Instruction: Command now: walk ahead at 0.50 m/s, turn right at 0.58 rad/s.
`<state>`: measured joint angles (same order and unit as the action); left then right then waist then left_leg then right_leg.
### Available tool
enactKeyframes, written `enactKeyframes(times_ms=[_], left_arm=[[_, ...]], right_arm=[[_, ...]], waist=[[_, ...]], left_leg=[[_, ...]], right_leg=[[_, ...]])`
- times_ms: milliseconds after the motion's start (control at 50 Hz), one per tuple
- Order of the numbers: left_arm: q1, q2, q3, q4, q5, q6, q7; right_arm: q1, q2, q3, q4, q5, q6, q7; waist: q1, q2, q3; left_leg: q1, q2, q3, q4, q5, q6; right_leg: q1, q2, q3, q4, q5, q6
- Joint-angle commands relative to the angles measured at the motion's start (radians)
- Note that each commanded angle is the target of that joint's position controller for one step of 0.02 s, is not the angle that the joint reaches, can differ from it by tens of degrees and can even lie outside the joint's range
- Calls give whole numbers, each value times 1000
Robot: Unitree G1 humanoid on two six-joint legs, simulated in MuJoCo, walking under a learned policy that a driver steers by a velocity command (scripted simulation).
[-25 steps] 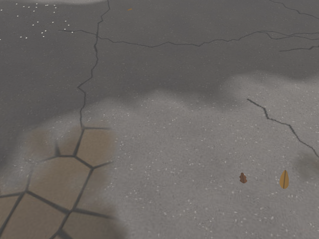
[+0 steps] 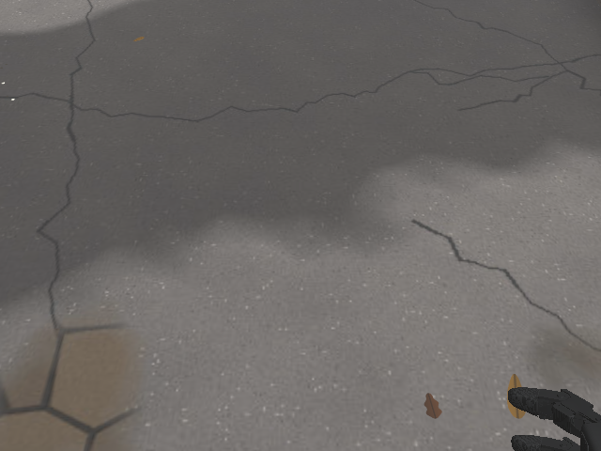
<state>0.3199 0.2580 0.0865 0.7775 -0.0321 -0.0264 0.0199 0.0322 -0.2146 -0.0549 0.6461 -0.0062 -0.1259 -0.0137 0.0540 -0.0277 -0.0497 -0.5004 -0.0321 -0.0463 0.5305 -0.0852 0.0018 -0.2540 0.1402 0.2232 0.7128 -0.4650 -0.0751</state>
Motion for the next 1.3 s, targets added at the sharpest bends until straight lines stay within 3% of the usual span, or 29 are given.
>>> enactKeyframes(times_ms=[20,40,60,120,220,320,420,460,500,520,540,560,580,600,620,640,740,840,940,1000,1040,1060,1080,1100,1120,1140,1160,1220,1300], left_arm=[[27,86,-1,-107,-6,-32,-10],[-47,130,14,-112,3,-24,-11],[-93,121,16,-120,10,-15,-10],[-100,83,22,-132,6,-2,-19],[-161,52,16,-142,13,9,-21],[-293,32,5,-165,12,-4,-46],[-393,35,3,-213,3,-7,-76],[-348,56,16,-214,11,-9,-78],[-73,130,64,-136,14,-9,-69],[93,228,89,-105,14,-7,-49],[78,306,82,-109,15,-22,-51],[124,215,60,-106,24,-25,-49],[57,168,44,-101,20,-30,-48],[-23,133,31,-108,15,-33,-47],[-87,99,20,-113,21,-37,-48],[-115,73,10,-117,32,-43,-48],[-90,101,16,-56,37,-77,-35],[-57,123,13,-19,36,-83,-22],[4,142,19,26,25,-57,-13],[-27,187,31,15,22,-31,4],[-58,201,31,4,20,-18,17],[-36,162,13,-20,39,-28,21],[60,37,-29,-52,52,-58,-3],[-23,133,-11,-60,27,-99,-26],[-112,151,-9,-94,-7,-115,-34],[-150,133,-15,-108,4,-123,-29],[-165,143,-7,-108,31,-118,-19],[-116,129,-2,-113,44,-82,-12],[-221,85,-19,-143,53,-66,-5]], right_arm=[[364,-209,-84,5,5,-1,-5],[325,-157,-69,-8,6,8,-11],[270,-142,-61,-17,-3,18,-12],[188,-102,-48,-6,-8,22,-3],[213,-151,-68,53,0,12,-5],[247,-183,-78,93,9,22,-9],[299,-224,-92,128,29,41,-5],[294,-253,-98,136,40,49,-7],[295,-241,-86,145,46,52,-11],[296,-176,-57,118,8,46,-11],[377,-85,-20,76,7,14,4],[270,-185,-43,81,52,-13,17],[198,-201,-45,62,63,-19,19],[175,-191,-41,71,40,-18,9],[174,-190,-46,82,20,-11,5],[206,-186,-48,94,23,4,8],[174,-128,-32,86,25,54,6],[41,-101,-16,56,29,46,31],[-53,-99,-8,-4,30,46,68],[-1,-136,-23,-21,24,52,82],[242,-217,-65,27,25,60,70],[393,-309,-91,49,22,68,50],[354,-347,-92,31,34,58,50],[384,-275,-71,24,29,61,49],[349,-232,-61,21,23,59,44],[285,-223,-56,11,22,55,44],[232,-194,-48,0,21,52,41],[189,-188,-43,-24,14,51,32],[225,-227,-54,-11,23,57,10]], waist=[[-150,292,-233],[-167,196,-120],[-145,117,-52],[-71,125,26],[-68,108,26],[-109,105,61],[-134,121,111],[-90,147,76],[58,118,-70],[109,-40,-188],[4,-237,-314],[80,-117,-313],[70,-112,-185],[29,-32,-111],[-8,-21,-63],[-42,-30,-51],[-63,-14,35],[-7,-18,85],[24,-8,125],[-27,-58,54],[-165,-56,-76],[-211,80,-192],[-105,319,-312],[-177,191,-365],[-178,132,-229],[-131,11,-107],[-97,-9,-63],[-35,47,-13],[-63,67,25]], left_leg=[[804,458,-718,-188,-445,256],[711,420,-594,-199,-437,220],[594,373,-469,-217,-323,194],[368,289,-245,-293,-112,164],[381,295,-67,-355,46,177],[429,284,82,-345,96,143],[532,327,143,-290,171,127],[537,329,179,-177,502,115],[415,272,250,157,680,74],[114,222,257,506,206,26],[-226,40,99,797,-526,-14],[-322,70,-29,875,-469,-3],[-370,110,-11,847,-380,13],[-319,159,-7,770,-293,21],[-257,185,-6,706,-247,17],[-197,203,-17,682,-210,18],[-242,202,-21,523,-26,-13],[-183,135,11,201,250,11],[-265,103,41,79,153,53],[-131,26,132,79,-28,100],[218,-43,147,12,-14,159],[549,121,-113,16,74,228],[887,358,-696,-116,-82,443],[926,348,-747,-197,-196,407],[821,317,-600,-207,-178,359],[644,280,-494,-222,-69,332],[522,250,-421,-234,36,317],[338,200,-338,-287,160,320],[227,130,-225,-290,194,276]], right_leg=[[-639,-80,-22,526,-100,19],[-681,-113,-35,589,0,34],[-652,-146,-70,583,82,44],[-533,-207,-98,486,161,50],[-546,-228,-107,333,327,80],[-494,-222,-165,91,501,71],[-454,-197,-250,-40,355,19],[-311,-138,-307,-82,239,-24],[126,-59,-332,-202,352,-85],[466,-274,-22,-176,426,-158],[674,-504,530,-340,253,-341],[660,-497,504,-398,209,-309],[552,-456,327,-390,301,-261],[396,-411,204,-392,394,-222],[271,-380,120,-414,485,-203],[199,-360,70,-443,528,-194],[101,-345,-106,-543,640,-172],[122,-319,-253,-583,588,-104],[345,-391,-292,-516,695,-83],[403,-396,-338,-343,1141,-47],[306,-348,-381,-2,1258,0],[46,-289,-389,326,888,39],[-390,-50,-265,701,-59,107],[-501,-100,-77,754,-67,77],[-548,-144,-93,715,2,60],[-531,-186,-110,613,66,57],[-473,-218,-118,522,99,64],[-379,-242,-133,403,129,99],[-352,-214,-169,144,343,148]])
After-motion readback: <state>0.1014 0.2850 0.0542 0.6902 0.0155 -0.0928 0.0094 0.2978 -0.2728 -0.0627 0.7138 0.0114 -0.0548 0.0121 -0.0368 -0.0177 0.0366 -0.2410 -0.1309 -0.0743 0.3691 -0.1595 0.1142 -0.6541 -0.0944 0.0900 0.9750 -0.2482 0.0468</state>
